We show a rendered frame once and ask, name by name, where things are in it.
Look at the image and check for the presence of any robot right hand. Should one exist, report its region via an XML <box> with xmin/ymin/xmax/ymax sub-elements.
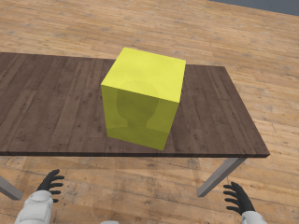
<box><xmin>223</xmin><ymin>181</ymin><xmax>256</xmax><ymax>216</ymax></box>

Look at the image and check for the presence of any carton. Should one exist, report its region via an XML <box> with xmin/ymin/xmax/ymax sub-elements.
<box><xmin>101</xmin><ymin>47</ymin><xmax>186</xmax><ymax>150</ymax></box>

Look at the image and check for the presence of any left robot forearm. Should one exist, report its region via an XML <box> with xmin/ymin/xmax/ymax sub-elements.
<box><xmin>14</xmin><ymin>189</ymin><xmax>53</xmax><ymax>224</ymax></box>

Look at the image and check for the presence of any right robot forearm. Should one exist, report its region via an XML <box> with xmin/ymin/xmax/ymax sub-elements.
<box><xmin>241</xmin><ymin>211</ymin><xmax>267</xmax><ymax>224</ymax></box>

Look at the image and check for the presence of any robot left hand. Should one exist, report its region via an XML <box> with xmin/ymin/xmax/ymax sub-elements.
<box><xmin>36</xmin><ymin>169</ymin><xmax>64</xmax><ymax>203</ymax></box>

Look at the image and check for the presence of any table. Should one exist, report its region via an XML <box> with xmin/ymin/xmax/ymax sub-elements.
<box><xmin>0</xmin><ymin>51</ymin><xmax>270</xmax><ymax>201</ymax></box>

